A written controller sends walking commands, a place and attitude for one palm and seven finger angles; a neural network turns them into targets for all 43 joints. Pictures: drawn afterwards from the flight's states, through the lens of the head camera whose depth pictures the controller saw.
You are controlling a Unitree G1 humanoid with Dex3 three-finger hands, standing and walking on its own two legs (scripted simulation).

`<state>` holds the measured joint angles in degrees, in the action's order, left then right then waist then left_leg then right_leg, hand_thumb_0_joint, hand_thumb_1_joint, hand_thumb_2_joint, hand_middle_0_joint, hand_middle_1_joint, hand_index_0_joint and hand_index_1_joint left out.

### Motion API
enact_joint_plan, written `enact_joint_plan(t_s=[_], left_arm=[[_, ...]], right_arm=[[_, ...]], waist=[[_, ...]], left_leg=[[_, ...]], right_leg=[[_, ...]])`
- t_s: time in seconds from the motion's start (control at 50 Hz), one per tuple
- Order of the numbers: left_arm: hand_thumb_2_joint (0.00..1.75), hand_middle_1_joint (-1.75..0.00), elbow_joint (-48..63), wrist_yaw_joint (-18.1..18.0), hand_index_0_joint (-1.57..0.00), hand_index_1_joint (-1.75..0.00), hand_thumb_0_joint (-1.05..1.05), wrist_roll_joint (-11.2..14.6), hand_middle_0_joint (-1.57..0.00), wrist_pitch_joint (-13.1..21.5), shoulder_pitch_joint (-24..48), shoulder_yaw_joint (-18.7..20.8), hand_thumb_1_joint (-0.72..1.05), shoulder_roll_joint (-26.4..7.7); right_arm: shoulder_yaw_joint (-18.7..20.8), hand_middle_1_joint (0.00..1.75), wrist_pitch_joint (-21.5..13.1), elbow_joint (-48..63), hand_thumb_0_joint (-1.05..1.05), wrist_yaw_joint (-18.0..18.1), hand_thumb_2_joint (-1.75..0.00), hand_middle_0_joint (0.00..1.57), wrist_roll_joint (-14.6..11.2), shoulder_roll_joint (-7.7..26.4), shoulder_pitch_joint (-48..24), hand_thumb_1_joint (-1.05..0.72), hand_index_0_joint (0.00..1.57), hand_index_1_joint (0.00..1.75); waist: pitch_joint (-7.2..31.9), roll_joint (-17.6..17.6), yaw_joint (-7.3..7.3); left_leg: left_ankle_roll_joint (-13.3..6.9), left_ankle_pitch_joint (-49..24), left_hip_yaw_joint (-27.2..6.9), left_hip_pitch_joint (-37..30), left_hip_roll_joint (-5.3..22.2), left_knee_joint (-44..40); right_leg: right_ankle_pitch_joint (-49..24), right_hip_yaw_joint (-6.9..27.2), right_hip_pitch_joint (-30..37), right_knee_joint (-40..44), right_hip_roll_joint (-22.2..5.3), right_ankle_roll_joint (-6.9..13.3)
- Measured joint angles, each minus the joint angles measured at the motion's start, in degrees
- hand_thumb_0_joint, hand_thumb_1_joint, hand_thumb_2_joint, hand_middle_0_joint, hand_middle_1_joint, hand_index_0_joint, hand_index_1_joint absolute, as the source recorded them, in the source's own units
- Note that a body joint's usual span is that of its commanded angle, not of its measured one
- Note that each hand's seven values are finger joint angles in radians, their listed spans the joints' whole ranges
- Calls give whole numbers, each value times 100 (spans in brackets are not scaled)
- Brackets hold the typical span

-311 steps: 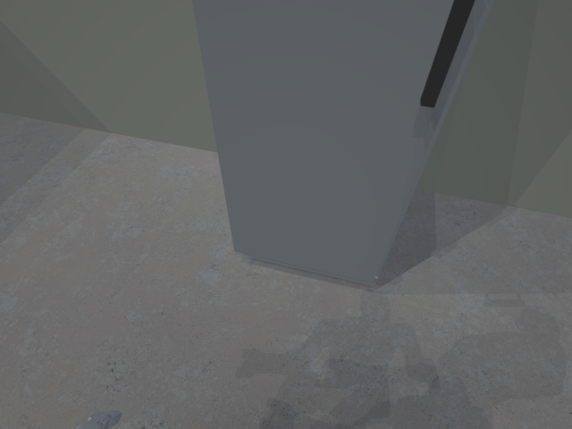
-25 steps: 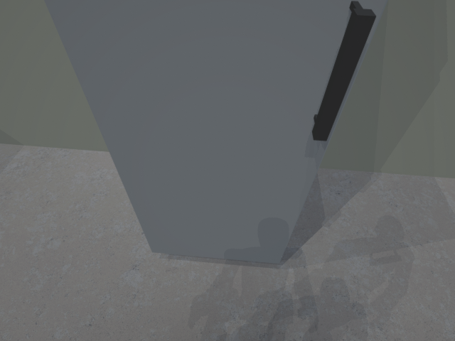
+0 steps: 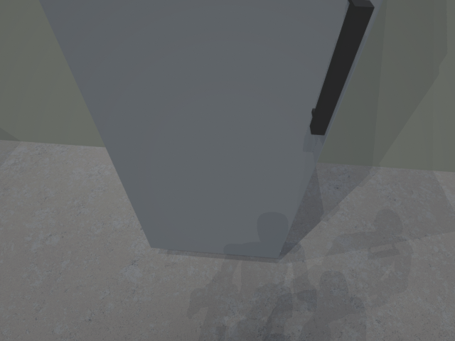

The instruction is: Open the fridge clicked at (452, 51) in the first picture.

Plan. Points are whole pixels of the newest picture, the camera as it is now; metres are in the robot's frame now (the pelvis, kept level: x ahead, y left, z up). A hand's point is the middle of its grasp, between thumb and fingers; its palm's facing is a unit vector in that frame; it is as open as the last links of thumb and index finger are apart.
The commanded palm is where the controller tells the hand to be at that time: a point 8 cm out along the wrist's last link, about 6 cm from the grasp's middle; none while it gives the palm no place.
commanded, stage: raise the hand to about handle height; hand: right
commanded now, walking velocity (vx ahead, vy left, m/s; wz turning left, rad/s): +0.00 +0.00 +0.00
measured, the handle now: (333, 71) +0.52 -0.16 +0.22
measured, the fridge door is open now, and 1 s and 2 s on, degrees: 0 0 0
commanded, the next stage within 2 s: none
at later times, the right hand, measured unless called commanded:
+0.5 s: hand (387, 327) +0.15 -0.22 +0.03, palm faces +0.15 +0.99 -0.06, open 9.4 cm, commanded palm +0.13 -0.27 +0.04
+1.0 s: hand (443, 261) +0.22 -0.27 +0.13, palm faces +0.12 +0.99 -0.09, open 12.4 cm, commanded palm +0.18 -0.31 +0.14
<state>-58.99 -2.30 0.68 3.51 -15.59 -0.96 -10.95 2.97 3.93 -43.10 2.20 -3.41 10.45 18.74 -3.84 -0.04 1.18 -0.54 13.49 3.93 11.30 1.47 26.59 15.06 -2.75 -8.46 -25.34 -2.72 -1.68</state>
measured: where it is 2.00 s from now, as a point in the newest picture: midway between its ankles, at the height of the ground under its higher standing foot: outside the picture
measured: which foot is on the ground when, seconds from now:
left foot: down 0.00-1.00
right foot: down 0.00-1.00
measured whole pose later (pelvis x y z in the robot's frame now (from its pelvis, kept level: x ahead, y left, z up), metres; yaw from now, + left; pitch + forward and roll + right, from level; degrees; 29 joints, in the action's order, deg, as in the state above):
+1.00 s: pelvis +0.00 -0.02 -0.01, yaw -2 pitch -1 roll +1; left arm -35.7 -5.9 3.4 18.8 -15.2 -3.2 -15.5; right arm 20.5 -0.6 8.1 -18.2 -19.5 19.9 12.2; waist 1.9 -1.8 3.0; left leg 0.9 17.4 5.5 15.4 3.0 34.2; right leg 20.2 -0.7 -15.2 -36.5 -1.7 -0.1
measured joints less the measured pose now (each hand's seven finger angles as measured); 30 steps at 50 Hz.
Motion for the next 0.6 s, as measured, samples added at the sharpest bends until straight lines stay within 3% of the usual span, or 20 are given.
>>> enact_joint_plan(t_s=[0.04,0.1,0.18,0.22,0.26,0.3,0.36,0.44,0.52,0.6], left_arm=[[90,-30,484,-161,-20,-30,1,81,-20,520,-213,24,91,-27],[90,-30,1081,-184,-20,-30,2,87,-20,1013,-169,132,91,-101],[90,-30,1834,69,-20,-30,2,-4,-20,1245,274,272,91,-160],[90,-30,2246,185,-20,-30,2,4,-20,1226,491,332,91,-222],[90,-30,2607,195,-20,-30,2,56,-20,1142,625,370,91,-301],[90,-30,2886,125,-20,-30,2,93,-20,1053,676,400,91,-379],[90,-30,3109,19,-20,-30,2,90,-20,1011,636,425,91,-448],[90,-30,3056,-67,-19,-30,2,52,-20,1056,522,289,91,-419],[90,-30,2791,-120,-20,-30,2,107,-20,1079,475,28,91,-254],[90,-30,2597,-174,-20,-30,2,166,-20,1043,357,-190,91,-17]], right_arm=[[78,31,-376,1814,2,200,-90,20,-286,-52,469,-90,21,31],[275,33,-1252,3185,2,114,-88,20,-597,-145,415,-87,21,33],[585,36,-2950,3529,1,-853,-86,20,-956,-124,151,-81,21,36],[657,39,-3440,3518,0,-1512,-84,21,-1060,-49,172,-77,21,39],[691,42,-3353,3613,0,-1961,-82,21,-1186,27,366,-72,21,42],[724,44,-2998,3779,0,-2102,-81,22,-1312,45,655,-68,22,44],[810,49,-2621,4177,1,-1857,-78,23,-1310,30,1076,-61,23,49],[847,55,-2710,4840,1,-1569,-74,23,-1207,95,1243,-52,23,55],[847,61,-2599,5103,1,-1799,-70,23,-1232,273,801,-42,23,61],[1007,67,-1905,5018,1,-2048,-66,24,-1359,530,396,-33,24,67]], waist=[[88,-6,7],[365,-70,-144],[778,9,-214],[821,62,-200],[849,125,-138],[858,159,-53],[838,155,94],[788,104,232],[719,-11,234],[728,-113,114]], left_leg=[[9,109,2,118,65,213],[35,288,95,508,153,615],[9,628,-24,1543,162,1574],[2,816,-75,1955,149,2055],[4,972,-108,2230,152,2407],[4,1079,-90,2348,161,2596],[8,1160,25,2342,161,2668],[2,1176,237,2219,153,2607],[9,1102,361,2034,128,2426],[38,936,306,1767,102,2081]], right_leg=[[44,9,-87,-112,54,21],[187,123,-552,-561,111,37],[571,43,-1531,-1519,71,19],[794,17,-1929,-2020,34,-6],[961,2,-2190,-2371,23,6],[1073,32,-2332,-2586,22,7],[1174,155,-2429,-2769,13,25],[1226,371,-2483,-2899,5,34],[1193,492,-2412,-2863,-8,30],[1064,422,-2124,-2537,-18,54]])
